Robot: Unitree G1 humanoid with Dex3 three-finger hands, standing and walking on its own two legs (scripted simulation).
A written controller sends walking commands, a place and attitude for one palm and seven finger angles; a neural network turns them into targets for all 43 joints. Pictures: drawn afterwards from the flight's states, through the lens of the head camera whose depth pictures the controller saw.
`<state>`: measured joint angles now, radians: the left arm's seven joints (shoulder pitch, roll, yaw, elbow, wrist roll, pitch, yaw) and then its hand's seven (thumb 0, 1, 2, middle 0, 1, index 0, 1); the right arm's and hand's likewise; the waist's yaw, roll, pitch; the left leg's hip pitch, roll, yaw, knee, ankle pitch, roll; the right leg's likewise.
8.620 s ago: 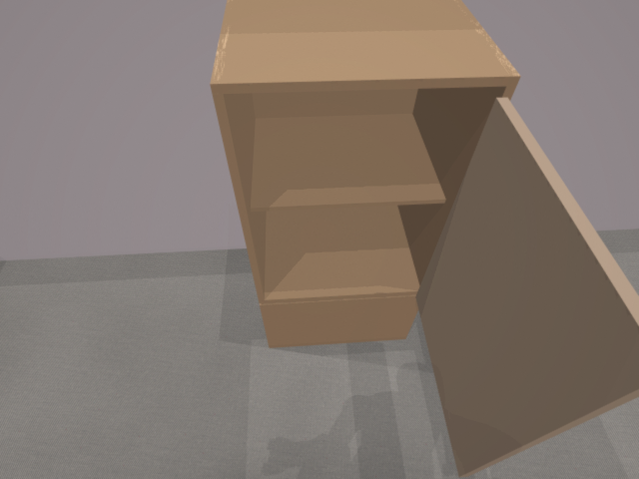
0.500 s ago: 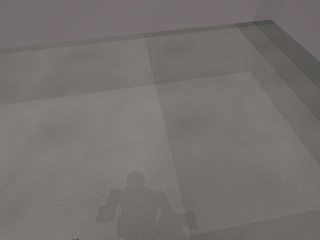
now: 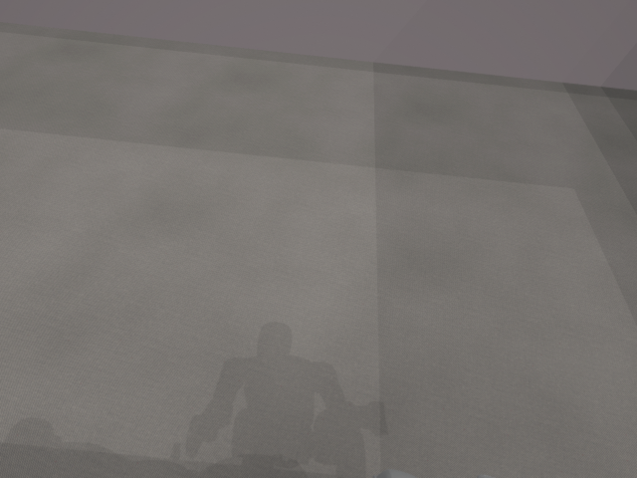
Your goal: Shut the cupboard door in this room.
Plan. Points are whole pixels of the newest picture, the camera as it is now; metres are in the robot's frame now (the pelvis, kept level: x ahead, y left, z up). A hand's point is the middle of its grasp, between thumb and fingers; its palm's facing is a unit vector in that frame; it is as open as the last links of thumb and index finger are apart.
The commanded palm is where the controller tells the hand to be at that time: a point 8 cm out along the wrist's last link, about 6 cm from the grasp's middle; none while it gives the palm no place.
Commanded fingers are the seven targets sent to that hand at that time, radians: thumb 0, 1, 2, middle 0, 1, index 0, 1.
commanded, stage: turn or walk to find it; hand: left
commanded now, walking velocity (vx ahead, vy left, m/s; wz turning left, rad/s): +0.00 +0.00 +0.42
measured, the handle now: out of the picture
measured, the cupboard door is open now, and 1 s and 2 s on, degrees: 89 89 89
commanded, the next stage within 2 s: none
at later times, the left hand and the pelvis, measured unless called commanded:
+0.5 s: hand out of the picture +0.05 +0.17 -0.15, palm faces +0.21 -0.94 -0.26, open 7.4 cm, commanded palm none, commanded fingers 0.00 0.90 0.90 -0.20 -0.30 -0.20 -0.30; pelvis +0.01 -0.03 +0.01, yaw +13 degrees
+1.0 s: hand out of the picture +0.00 +0.22 -0.15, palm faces +0.42 -0.86 -0.28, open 7.4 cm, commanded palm none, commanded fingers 0.00 0.90 0.90 -0.20 -0.30 -0.20 -0.30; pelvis +0.01 -0.01 +0.00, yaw +24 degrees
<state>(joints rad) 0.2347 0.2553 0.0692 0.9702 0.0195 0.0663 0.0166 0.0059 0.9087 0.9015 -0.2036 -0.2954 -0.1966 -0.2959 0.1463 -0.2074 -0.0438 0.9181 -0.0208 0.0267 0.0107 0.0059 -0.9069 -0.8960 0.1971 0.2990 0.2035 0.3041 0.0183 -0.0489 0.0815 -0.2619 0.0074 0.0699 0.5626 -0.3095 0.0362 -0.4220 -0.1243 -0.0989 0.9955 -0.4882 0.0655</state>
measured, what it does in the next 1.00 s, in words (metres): steps on the spot, turning left: right foot, then left foot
